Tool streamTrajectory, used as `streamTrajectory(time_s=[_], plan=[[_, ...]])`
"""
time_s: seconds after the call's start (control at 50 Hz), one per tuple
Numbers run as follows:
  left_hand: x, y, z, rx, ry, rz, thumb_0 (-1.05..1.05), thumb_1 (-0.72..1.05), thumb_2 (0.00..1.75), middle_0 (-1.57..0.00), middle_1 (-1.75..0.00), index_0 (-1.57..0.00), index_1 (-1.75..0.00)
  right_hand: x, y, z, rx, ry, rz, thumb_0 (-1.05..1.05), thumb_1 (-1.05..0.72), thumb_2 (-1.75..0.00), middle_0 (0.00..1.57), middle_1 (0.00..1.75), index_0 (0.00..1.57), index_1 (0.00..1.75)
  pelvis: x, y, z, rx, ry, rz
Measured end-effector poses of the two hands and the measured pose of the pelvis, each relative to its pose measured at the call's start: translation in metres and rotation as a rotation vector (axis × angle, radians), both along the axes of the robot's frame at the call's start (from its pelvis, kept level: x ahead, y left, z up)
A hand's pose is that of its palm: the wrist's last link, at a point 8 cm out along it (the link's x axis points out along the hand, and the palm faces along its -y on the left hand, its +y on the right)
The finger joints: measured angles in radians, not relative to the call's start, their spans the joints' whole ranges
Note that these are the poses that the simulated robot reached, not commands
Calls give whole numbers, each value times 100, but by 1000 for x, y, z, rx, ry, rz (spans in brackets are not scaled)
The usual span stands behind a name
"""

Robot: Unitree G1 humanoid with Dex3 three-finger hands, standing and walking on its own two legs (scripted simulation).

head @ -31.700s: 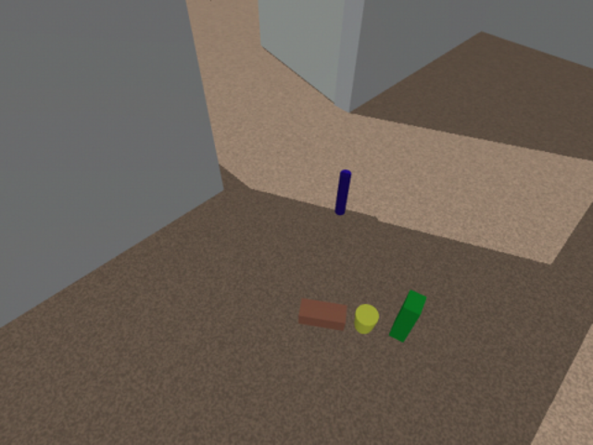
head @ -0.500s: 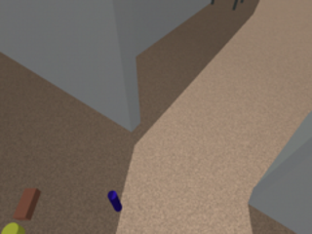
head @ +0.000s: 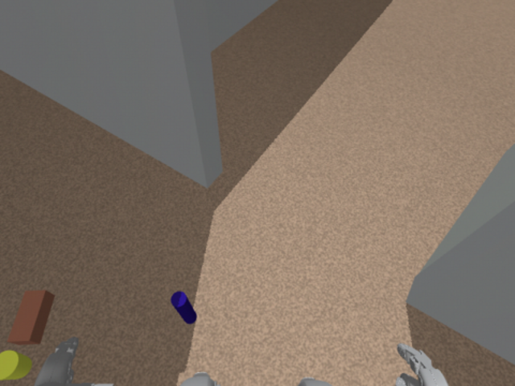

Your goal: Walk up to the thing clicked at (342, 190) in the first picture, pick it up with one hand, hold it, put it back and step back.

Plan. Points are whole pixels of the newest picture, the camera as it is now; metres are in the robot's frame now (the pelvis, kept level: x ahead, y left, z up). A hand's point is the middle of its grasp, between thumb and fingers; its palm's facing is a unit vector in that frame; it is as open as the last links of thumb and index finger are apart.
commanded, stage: go down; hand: left
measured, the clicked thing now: (185, 308) +0.39 +0.22 -0.62
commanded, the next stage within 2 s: none
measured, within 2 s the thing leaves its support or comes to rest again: neither
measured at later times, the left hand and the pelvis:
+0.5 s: hand out of the picture +0.14 +0.27 -0.15, palm faces +0.09 -0.94 -0.33, open 17.5 cm; pelvis +0.00 +0.01 -0.04, yaw +1 degrees
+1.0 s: hand out of the picture +0.14 +0.30 -0.18, palm faces +0.14 -0.94 -0.30, open 17.4 cm; pelvis -0.02 +0.01 -0.07, yaw +0 degrees
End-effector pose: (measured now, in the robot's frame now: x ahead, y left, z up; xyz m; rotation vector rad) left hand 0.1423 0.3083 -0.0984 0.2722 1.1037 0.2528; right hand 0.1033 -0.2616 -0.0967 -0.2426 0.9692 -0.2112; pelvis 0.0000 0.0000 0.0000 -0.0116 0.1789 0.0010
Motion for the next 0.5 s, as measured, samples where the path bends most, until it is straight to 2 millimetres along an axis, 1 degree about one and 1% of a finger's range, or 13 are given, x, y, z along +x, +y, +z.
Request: streamTrajectory(time_s=[0.12, 0.28, 0.38, 0.5], plan=[[-2, 1, -7, -8, -25, 1, -1, -47, 4, -9, -7, -9, -7, 24, 2, -3, -32, -71, 26, 1, -85, -89, 21, 30, 20, 30, 2, 2, -13, -9, 30, 6], [-7, 5, -9, -12, -22, 3, -1, -56, 1, -10, -6, -9, -7, 49, 12, -2, -55, -165, 55, 1, -84, -88, 21, 30, 20, 30, 3, 4, -25, -23, 55, 17], [-11, 8, -12, -11, -21, 6, -1, -58, 1, -11, -6, -10, -6, 56, 20, -4, -57, -204, 69, 1, -85, -88, 21, 30, 20, 30, 2, 5, -32, -31, 71, 21], [-15, 9, -15, -7, -30, 11, -1, -59, 1, -10, -6, -9, -6, 54, 26, -12, -55, -215, 72, 1, -85, -89, 21, 30, 20, 30, -1, 6, -40, -37, 92, 23]])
